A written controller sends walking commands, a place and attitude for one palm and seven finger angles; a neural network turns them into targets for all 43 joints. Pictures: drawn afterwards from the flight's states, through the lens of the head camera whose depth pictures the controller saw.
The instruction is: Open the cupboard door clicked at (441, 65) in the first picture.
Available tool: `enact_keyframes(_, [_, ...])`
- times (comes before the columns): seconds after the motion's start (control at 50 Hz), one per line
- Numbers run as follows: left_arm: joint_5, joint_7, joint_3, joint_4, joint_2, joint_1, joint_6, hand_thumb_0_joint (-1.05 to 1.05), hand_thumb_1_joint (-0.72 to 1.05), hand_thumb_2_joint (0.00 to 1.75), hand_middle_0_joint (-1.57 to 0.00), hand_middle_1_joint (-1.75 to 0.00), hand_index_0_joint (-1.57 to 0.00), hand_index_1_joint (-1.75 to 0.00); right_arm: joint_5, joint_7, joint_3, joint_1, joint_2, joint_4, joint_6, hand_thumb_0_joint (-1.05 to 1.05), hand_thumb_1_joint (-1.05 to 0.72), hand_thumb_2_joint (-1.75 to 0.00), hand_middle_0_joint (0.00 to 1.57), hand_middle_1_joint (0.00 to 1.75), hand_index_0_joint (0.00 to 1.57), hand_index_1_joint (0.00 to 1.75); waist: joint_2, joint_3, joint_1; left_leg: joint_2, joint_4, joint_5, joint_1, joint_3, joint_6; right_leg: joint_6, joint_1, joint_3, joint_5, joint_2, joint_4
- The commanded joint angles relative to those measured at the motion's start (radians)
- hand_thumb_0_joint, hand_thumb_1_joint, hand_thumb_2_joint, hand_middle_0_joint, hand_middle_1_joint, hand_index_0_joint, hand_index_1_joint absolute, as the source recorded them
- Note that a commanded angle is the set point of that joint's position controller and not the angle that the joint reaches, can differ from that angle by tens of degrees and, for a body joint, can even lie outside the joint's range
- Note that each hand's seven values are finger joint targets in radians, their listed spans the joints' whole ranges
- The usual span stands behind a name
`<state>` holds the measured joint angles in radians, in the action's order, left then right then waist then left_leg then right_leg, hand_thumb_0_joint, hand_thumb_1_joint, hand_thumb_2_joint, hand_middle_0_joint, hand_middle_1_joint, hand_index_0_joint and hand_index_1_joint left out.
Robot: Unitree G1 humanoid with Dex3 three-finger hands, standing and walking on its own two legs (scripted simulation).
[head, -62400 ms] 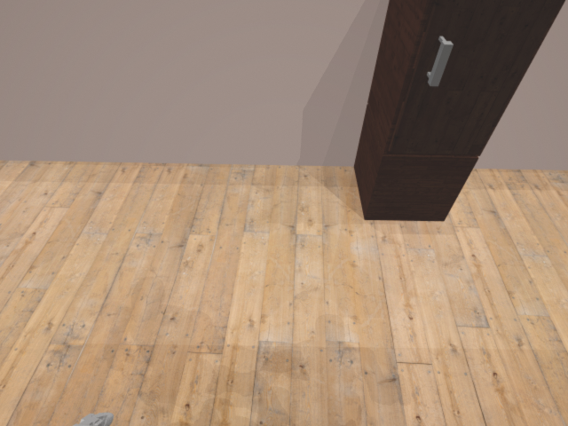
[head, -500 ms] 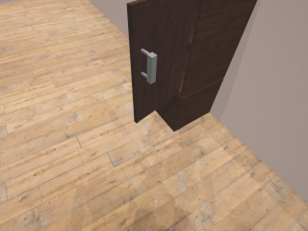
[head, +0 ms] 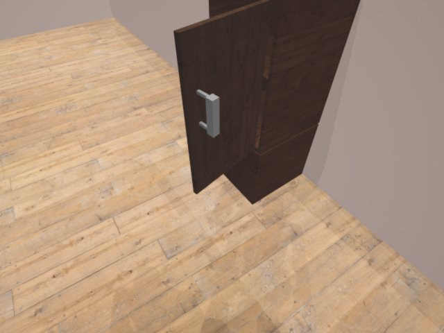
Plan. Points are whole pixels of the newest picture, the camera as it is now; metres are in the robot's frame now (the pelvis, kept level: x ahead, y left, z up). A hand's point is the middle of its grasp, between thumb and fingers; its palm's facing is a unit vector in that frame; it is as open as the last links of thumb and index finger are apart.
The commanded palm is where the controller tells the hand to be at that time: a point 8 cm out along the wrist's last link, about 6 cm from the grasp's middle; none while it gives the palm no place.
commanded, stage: let the arm hang, fingers relaxed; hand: left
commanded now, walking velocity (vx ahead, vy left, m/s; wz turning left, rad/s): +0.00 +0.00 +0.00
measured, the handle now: (207, 113) +0.67 +0.08 +0.02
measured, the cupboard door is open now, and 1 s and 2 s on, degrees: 100 100 100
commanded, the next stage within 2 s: look to check the result in 0.12 s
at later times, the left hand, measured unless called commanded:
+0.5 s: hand out of the picture +0.02 +0.19 -0.17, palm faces +0.02 -0.97 -0.25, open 7.4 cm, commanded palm none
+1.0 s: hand out of the picture +0.06 +0.18 -0.16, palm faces +0.00 -0.97 -0.26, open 7.4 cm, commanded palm none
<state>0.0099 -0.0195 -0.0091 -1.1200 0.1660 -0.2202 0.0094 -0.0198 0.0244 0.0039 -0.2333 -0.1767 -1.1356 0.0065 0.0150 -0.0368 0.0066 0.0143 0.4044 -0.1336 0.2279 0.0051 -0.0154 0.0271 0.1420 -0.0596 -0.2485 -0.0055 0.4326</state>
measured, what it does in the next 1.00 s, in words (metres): stands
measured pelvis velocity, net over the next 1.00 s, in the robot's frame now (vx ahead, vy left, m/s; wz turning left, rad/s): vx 0.03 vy -0.02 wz -0.01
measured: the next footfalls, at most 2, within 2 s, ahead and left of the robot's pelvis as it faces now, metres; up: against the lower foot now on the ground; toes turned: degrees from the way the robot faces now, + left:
none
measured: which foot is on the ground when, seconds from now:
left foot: down 0.00-1.00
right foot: down 0.00-1.00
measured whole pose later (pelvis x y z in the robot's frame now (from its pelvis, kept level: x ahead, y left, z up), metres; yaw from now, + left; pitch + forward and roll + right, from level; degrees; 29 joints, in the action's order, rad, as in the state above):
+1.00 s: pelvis +0.03 -0.02 +0.00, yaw -1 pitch -2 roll +0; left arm 0.00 -0.02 -0.01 -1.14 0.22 -0.20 0.02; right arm -0.01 0.03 0.00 -0.17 -0.23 -1.15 0.00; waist 0.01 -0.06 0.00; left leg -0.01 0.35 -0.15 0.15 0.00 0.01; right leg 0.05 0.06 -0.06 -0.24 -0.04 0.34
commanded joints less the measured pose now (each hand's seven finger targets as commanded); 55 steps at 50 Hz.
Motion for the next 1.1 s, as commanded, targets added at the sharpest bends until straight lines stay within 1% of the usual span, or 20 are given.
enact_keyframes(0.0, [0.001,-0.011,-0.029,0.018,0.142,-0.063,0.004,0.00,0.90,0.90,-0.20,-0.30,-0.20,-0.30,-0.004,0.006,0.016,-0.032,-0.109,0.029,-0.014,0.00,-0.90,-0.90,0.20,0.30,0.20,0.30,0.011,-0.049,-0.010,-0.106,-0.095,-0.033,0.001,-0.112,-0.018,0.024,0.061,0.105,-0.008,0.109,-0.125])
enact_keyframes(0.08, [0.000,-0.010,-0.031,0.022,0.152,-0.056,0.009,0.00,0.90,0.90,-0.20,-0.30,-0.20,-0.30,-0.002,0.007,0.017,-0.029,-0.124,0.031,-0.016,0.00,-0.90,-0.90,0.20,0.30,0.20,0.30,-0.006,-0.017,-0.008,-0.104,-0.080,0.010,-0.030,-0.105,-0.016,0.028,0.043,0.111,0.010,0.111,-0.136])
enact_keyframes(0.1, [-0.001,-0.010,-0.029,0.021,0.150,-0.049,0.008,0.00,0.90,0.90,-0.20,-0.30,-0.20,-0.30,-0.002,0.006,0.017,-0.025,-0.119,0.026,-0.015,0.00,-0.90,-0.90,0.20,0.30,0.20,0.30,0.004,-0.023,-0.005,-0.105,-0.083,0.005,-0.029,-0.104,-0.015,0.027,0.046,0.111,0.008,0.114,-0.137])
enact_keyframes(0.18, [-0.001,-0.010,-0.030,0.019,0.158,-0.053,0.013,0.00,0.90,0.90,-0.20,-0.30,-0.20,-0.30,0.000,0.008,0.019,-0.018,-0.134,0.029,-0.015,0.00,-0.90,-0.90,0.20,0.30,0.20,0.30,-0.016,-0.007,-0.006,-0.108,-0.072,0.044,-0.061,-0.095,-0.015,0.028,0.040,0.112,0.042,0.115,-0.148])
enact_keyframes(0.24, [-0.003,-0.011,-0.028,0.017,0.163,-0.044,0.014,0.00,0.90,0.90,-0.20,-0.30,-0.20,-0.30,0.000,0.009,0.018,-0.017,-0.137,0.022,-0.016,0.00,-0.90,-0.90,0.20,0.30,0.20,0.30,-0.006,0.000,-0.002,-0.110,-0.073,0.068,-0.064,-0.096,-0.014,0.028,0.020,0.115,0.074,0.117,-0.147])
enact_keyframes(0.3, [-0.003,-0.011,-0.028,0.012,0.168,-0.041,0.014,0.00,0.90,0.90,-0.20,-0.30,-0.20,-0.30,0.000,0.009,0.019,-0.011,-0.144,0.023,-0.015,0.00,-0.90,-0.90,0.20,0.30,0.20,0.30,-0.017,-0.007,-0.002,-0.113,-0.073,0.073,-0.071,-0.094,-0.014,0.027,0.021,0.109,0.079,0.117,-0.150])
enact_keyframes(0.36, [-0.004,-0.010,-0.024,0.007,0.171,-0.045,0.013,0.00,0.90,0.90,-0.20,-0.30,-0.20,-0.30,0.001,0.009,0.017,-0.001,-0.147,0.021,-0.014,0.00,-0.90,-0.90,0.20,0.30,0.20,0.30,-0.005,-0.016,-0.003,-0.112,-0.078,0.063,-0.078,-0.095,-0.014,0.027,0.028,0.114,0.072,0.118,-0.158])
enact_keyframes(0.38, [-0.003,-0.011,-0.027,0.009,0.176,-0.049,0.016,0.00,0.90,0.90,-0.20,-0.30,-0.20,-0.30,0.003,0.009,0.018,0.001,-0.156,0.025,-0.013,0.00,-0.90,-0.90,0.20,0.30,0.20,0.30,-0.022,-0.010,-0.005,-0.114,-0.073,0.071,-0.086,-0.092,-0.014,0.028,0.028,0.116,0.078,0.117,-0.163])
enact_keyframes(0.42, [-0.004,-0.010,-0.024,0.007,0.177,-0.041,0.015,0.00,0.90,0.90,-0.20,-0.30,-0.20,-0.30,0.001,0.009,0.018,0.005,-0.154,0.021,-0.012,0.00,-0.90,-0.90,0.20,0.30,0.20,0.30,-0.009,-0.020,-0.002,-0.114,-0.078,0.063,-0.083,-0.093,-0.013,0.027,0.027,0.116,0.076,0.119,-0.166])
enact_keyframes(0.52, [-0.003,-0.009,-0.024,0.005,0.186,-0.033,0.015,0.00,0.90,0.90,-0.20,-0.30,-0.20,-0.30,0.000,0.008,0.017,0.015,-0.165,0.020,-0.013,0.00,-0.90,-0.90,0.20,0.30,0.20,0.30,-0.019,-0.020,-0.002,-0.116,-0.086,0.052,-0.087,-0.093,-0.011,0.027,0.026,0.120,0.062,0.117,-0.172])
enact_keyframes(0.54, [-0.003,-0.009,-0.024,0.005,0.187,-0.032,0.016,0.00,0.90,0.90,-0.20,-0.30,-0.20,-0.30,0.001,0.008,0.018,0.020,-0.166,0.020,-0.013,0.00,-0.90,-0.90,0.20,0.30,0.20,0.30,-0.012,-0.025,-0.003,-0.116,-0.088,0.057,-0.088,-0.090,-0.011,0.026,0.027,0.120,0.070,0.119,-0.174])
enact_keyframes(0.58, [-0.003,-0.009,-0.026,0.005,0.193,-0.037,0.018,0.00,0.90,0.90,-0.20,-0.30,-0.20,-0.30,0.002,0.008,0.019,0.025,-0.176,0.025,-0.014,0.00,-0.90,-0.90,0.20,0.30,0.20,0.30,-0.019,-0.004,-0.005,-0.117,-0.083,0.073,-0.105,-0.091,-0.013,0.026,0.022,0.120,0.087,0.118,-0.174])
enact_keyframes(0.66, [-0.003,-0.009,-0.024,0.005,0.197,-0.025,0.019,0.00,0.90,0.90,-0.20,-0.30,-0.20,-0.30,0.000,0.007,0.018,0.033,-0.175,0.022,-0.015,0.00,-0.90,-0.90,0.20,0.30,0.20,0.30,-0.009,-0.010,-0.004,-0.117,-0.087,0.078,-0.101,-0.088,-0.009,0.025,0.013,0.121,0.107,0.122,-0.175])
enact_keyframes(0.68, [-0.003,-0.009,-0.026,0.007,0.201,-0.029,0.020,0.00,0.90,0.90,-0.20,-0.30,-0.20,-0.30,0.003,0.008,0.018,0.037,-0.183,0.025,-0.015,0.00,-0.90,-0.90,0.20,0.30,0.20,0.30,-0.026,-0.009,-0.005,-0.118,-0.084,0.082,-0.106,-0.087,-0.009,0.025,0.018,0.122,0.109,0.119,-0.178])
enact_keyframes(0.72, [-0.003,-0.009,-0.026,0.010,0.202,-0.020,0.020,0.00,0.90,0.90,-0.20,-0.30,-0.20,-0.30,0.001,0.008,0.018,0.032,-0.180,0.023,-0.017,0.00,-0.90,-0.90,0.20,0.30,0.20,0.30,-0.012,0.000,-0.003,-0.119,-0.082,0.103,-0.101,-0.087,-0.008,0.025,-0.003,0.119,0.146,0.123,-0.171])
enact_keyframes(0.78, [-0.003,-0.010,-0.028,0.012,0.206,-0.024,0.023,0.00,0.90,0.90,-0.20,-0.30,-0.20,-0.30,0.003,0.009,0.019,0.040,-0.187,0.027,-0.017,0.00,-0.90,-0.90,0.20,0.30,0.20,0.30,-0.022,0.002,-0.006,-0.119,-0.080,0.108,-0.112,-0.083,-0.008,0.024,0.000,0.119,0.164,0.123,-0.174])
enact_keyframes(0.92, [-0.005,-0.011,-0.029,0.015,0.208,-0.010,0.022,0.00,0.90,0.90,-0.20,-0.30,-0.20,-0.30,0.000,0.010,0.018,0.039,-0.183,0.023,-0.017,0.00,-0.90,-0.90,0.20,0.30,0.20,0.30,-0.010,0.005,-0.005,-0.120,-0.082,0.124,-0.110,-0.080,-0.005,0.024,-0.026,0.116,0.210,0.127,-0.171])
enact_keyframes(1.0, [-0.004,-0.011,-0.028,0.014,0.209,-0.008,0.021,0.00,0.90,0.90,-0.20,-0.30,-0.20,-0.30,0.001,0.009,0.018,0.042,-0.184,0.023,-0.015,0.00,-0.90,-0.90,0.20,0.30,0.20,0.30,-0.019,-0.010,-0.005,-0.120,-0.085,0.110,-0.112,-0.079,-0.004,0.024,-0.016,0.119,0.190,0.126,-0.180])
enact_keyframes(1.02, [-0.005,-0.011,-0.028,0.015,0.209,-0.010,0.022,0.00,0.90,0.90,-0.20,-0.30,-0.20,-0.30,0.001,0.009,0.018,0.037,-0.182,0.022,-0.016,0.00,-0.90,-0.90,0.20,0.30,0.20,0.30,-0.011,-0.001,-0.005,-0.120,-0.087,0.110,-0.113,-0.077,-0.004,0.023,-0.021,0.120,0.189,0.127,-0.180])
enact_keyframes(1.08, [-0.004,-0.011,-0.028,0.014,0.208,-0.012,0.022,0.00,0.90,0.90,-0.20,-0.30,-0.20,-0.30,0.002,0.010,0.018,0.034,-0.187,0.024,-0.014,0.00,-0.90,-0.90,0.20,0.30,0.20,0.30,-0.025,-0.002,-0.006,-0.121,-0.085,0.108,-0.115,-0.078,-0.004,0.024,-0.021,0.117,0.183,0.123,-0.183])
